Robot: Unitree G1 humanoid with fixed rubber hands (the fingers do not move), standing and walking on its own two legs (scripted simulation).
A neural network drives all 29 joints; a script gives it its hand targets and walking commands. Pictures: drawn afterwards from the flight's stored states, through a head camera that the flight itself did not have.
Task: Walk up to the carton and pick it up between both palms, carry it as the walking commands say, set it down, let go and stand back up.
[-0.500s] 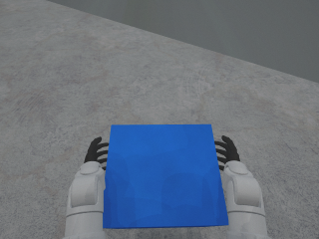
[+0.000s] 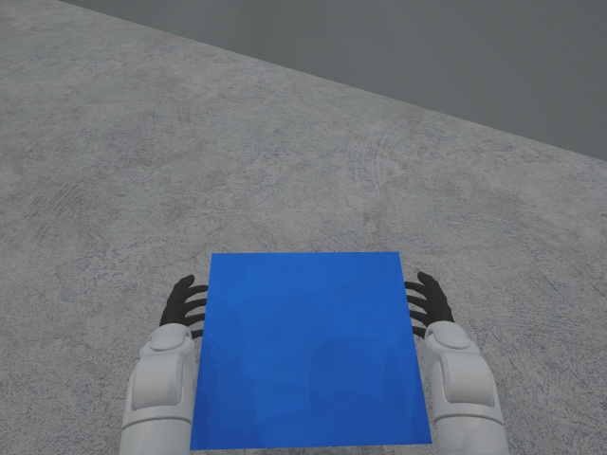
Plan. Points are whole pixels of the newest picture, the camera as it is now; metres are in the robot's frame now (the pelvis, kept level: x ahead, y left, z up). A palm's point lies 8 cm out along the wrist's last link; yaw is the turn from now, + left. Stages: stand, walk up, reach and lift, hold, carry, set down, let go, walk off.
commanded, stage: carry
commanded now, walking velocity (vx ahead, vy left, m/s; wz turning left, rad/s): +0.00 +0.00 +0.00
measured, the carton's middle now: (305, 355) +0.28 +0.00 -0.07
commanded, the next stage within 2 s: none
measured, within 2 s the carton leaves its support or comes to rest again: neither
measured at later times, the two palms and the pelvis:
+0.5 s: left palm (175, 330) +0.27 +0.18 +0.03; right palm (437, 327) +0.27 -0.17 +0.03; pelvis +0.00 +0.00 +0.00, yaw +0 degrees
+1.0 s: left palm (127, 270) +0.32 +0.24 +0.09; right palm (383, 238) +0.37 -0.10 +0.10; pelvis +0.12 +0.03 +0.00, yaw +10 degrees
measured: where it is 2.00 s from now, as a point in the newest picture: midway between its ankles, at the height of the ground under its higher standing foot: (228, 338)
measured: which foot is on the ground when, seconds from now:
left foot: down 0.00-0.94, up 0.96-1.00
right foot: down 0.00-1.00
